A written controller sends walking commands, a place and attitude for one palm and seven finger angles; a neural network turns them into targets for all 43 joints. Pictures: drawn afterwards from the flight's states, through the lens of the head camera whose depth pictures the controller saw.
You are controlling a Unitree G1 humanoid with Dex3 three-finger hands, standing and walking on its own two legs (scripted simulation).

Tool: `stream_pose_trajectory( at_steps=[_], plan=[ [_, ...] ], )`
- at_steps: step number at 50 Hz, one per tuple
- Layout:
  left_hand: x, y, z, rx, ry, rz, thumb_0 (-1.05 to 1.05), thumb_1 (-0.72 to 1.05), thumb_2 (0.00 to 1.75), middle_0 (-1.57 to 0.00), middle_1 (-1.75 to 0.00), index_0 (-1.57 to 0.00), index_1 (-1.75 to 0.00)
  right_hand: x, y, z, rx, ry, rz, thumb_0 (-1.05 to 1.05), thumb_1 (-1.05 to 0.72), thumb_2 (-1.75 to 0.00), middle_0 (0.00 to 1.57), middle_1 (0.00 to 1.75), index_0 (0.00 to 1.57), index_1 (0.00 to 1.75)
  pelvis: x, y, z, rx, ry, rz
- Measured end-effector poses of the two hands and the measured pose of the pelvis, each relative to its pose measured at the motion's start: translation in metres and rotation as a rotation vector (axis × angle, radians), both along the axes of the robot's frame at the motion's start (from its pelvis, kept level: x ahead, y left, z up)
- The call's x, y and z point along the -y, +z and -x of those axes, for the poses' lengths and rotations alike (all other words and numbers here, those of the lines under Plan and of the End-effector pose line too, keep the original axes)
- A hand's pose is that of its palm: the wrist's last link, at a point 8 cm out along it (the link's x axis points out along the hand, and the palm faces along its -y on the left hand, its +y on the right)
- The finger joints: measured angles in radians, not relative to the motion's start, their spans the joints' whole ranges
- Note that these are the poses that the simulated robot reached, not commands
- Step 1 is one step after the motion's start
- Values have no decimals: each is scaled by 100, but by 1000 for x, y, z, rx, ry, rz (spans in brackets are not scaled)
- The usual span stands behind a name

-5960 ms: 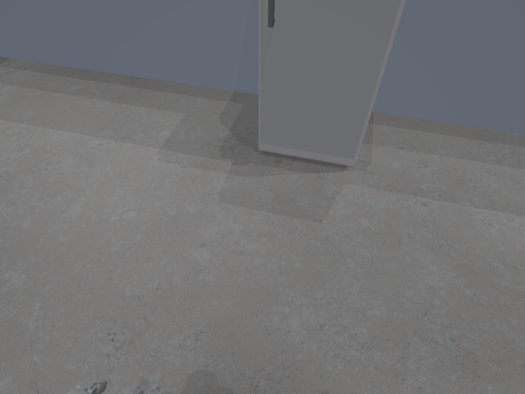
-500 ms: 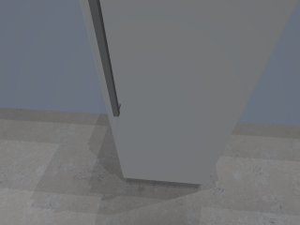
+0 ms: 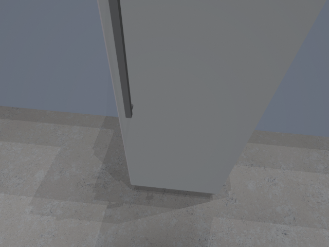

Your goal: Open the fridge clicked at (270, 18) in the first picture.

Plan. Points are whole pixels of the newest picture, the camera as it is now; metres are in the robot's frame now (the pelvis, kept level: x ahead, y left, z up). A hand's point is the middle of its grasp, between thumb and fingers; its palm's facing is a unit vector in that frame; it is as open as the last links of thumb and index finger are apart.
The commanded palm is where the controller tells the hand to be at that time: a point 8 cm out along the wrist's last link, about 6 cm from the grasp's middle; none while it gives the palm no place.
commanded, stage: come to a stop and stand still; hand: left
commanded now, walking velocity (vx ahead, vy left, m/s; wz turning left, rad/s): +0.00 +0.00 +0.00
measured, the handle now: (122, 45) +0.56 +0.15 +0.22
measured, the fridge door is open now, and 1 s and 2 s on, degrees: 0 0 0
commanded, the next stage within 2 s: look again from close up in 1.20 s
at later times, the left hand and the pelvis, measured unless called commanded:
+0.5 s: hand out of the picture -0.03 +0.21 -0.18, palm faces +0.06 -0.98 -0.20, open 7.4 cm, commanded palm none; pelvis -0.04 +0.02 +0.00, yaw +2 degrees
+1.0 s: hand out of the picture -0.10 +0.21 -0.17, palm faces +0.00 -0.98 -0.20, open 7.4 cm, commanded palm none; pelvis -0.10 +0.04 +0.01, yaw +0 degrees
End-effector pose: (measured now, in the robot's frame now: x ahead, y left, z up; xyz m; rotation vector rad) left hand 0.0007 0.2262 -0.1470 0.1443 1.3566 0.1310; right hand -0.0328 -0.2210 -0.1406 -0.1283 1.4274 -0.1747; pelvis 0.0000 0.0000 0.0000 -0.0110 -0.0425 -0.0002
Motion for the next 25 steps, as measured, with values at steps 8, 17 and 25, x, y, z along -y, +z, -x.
stream_pose_trajectory(
  at_steps=[8,17,25],
  plan=[
    [-4,0,9,11,11,8,1,91,90,-20,-30,-20,-30,-6,0,-22,69,28,-1,1,-91,-90,20,30,20,29,-7,1,9,8,6,0],
    [-16,1,21,20,20,2,1,91,90,-20,-30,-20,-30,-5,4,-42,149,58,22,1,-91,-90,20,30,20,29,-14,1,21,17,11,2],
    [-33,2,42,21,49,-18,0,91,90,-20,-30,-20,-30,3,8,-39,159,79,58,1,-91,-90,20,30,20,29,-21,-1,38,16,29,7]
  ],
)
